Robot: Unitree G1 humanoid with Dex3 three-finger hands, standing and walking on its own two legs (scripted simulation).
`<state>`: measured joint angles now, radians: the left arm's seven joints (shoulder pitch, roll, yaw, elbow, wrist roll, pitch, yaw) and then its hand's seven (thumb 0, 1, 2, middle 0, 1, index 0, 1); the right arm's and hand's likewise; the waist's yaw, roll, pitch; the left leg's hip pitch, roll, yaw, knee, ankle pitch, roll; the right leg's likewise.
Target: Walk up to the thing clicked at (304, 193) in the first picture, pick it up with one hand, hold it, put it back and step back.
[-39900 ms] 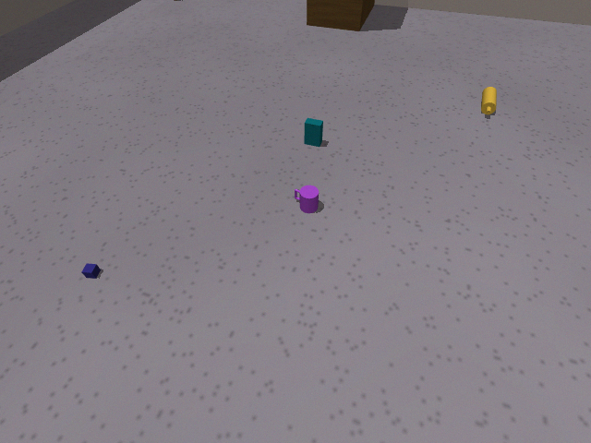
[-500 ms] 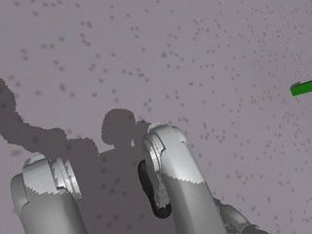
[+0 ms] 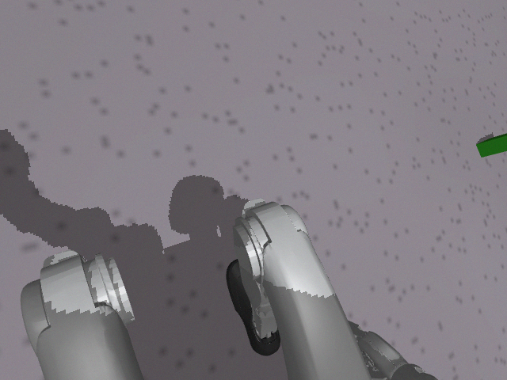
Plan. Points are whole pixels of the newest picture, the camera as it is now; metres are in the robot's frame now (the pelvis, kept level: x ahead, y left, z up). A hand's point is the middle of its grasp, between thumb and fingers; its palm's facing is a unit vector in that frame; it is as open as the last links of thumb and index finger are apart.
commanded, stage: close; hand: left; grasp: from above
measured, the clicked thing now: out of the picture +0.45 +0.36 -0.26
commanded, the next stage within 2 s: settle in 0.02 s
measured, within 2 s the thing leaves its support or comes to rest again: leaves its support in 0.58 s
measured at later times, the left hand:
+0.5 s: hand out of the picture +0.43 +0.33 -0.21, palm faces -0.42 -0.16 -0.90, open 10.4 cm
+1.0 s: hand out of the picture +0.43 +0.34 -0.12, palm faces -0.46 -0.12 -0.88, open 10.3 cm
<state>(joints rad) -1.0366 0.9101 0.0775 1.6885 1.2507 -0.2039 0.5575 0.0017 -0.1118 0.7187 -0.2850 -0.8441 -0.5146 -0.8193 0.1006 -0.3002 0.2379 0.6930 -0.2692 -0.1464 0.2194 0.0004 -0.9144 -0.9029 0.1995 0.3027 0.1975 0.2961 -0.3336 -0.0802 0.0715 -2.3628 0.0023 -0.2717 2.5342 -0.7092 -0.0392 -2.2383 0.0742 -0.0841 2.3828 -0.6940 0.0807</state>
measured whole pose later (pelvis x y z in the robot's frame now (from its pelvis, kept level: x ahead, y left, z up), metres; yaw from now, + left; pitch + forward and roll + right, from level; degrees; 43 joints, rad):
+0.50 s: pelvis +0.00 +0.00 +0.00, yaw +0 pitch +31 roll -13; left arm -0.97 0.86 0.15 1.58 1.28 -0.18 0.52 0.00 -0.16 0.77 -0.37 -0.94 -0.60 -0.84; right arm 0.14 -0.30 0.19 0.71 -0.26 -0.13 0.22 0.00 -0.94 -0.91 0.20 0.30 0.20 0.30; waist -0.31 -0.07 0.03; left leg -2.38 -0.01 -0.27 2.53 -0.71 -0.05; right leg -2.25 0.06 -0.09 2.39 -0.70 0.06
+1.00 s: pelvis +0.00 -0.01 +0.04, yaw +5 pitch +34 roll -9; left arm -0.96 0.73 0.05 1.38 1.21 -0.14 0.29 0.00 -0.16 0.70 -0.47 -0.83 -0.67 -0.78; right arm 0.13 -0.28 0.07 0.70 -0.13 -0.05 0.17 0.00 -0.93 -0.91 0.20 0.30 0.20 0.30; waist -0.23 0.00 -0.07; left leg -2.30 0.00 -0.19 2.37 -0.68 -0.04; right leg -2.20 0.03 -0.03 2.28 -0.69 0.07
